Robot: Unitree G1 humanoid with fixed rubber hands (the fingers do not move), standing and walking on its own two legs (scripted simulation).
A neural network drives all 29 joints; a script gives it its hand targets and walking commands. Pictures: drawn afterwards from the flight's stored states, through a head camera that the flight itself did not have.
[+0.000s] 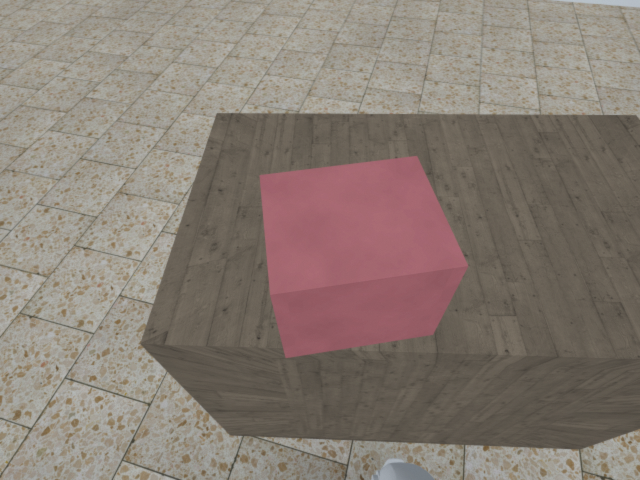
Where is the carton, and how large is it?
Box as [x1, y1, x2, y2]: [259, 156, 467, 357]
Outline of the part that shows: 416,156 259,175 270,296 285,357 422,336 433,333 467,267 467,264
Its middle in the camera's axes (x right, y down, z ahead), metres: +0.05 +0.03 +0.55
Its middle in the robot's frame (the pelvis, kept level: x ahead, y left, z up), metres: +0.41 -0.02 +0.01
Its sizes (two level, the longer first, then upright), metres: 0.219 0.185 0.185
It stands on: a pedestal, 0.66 m high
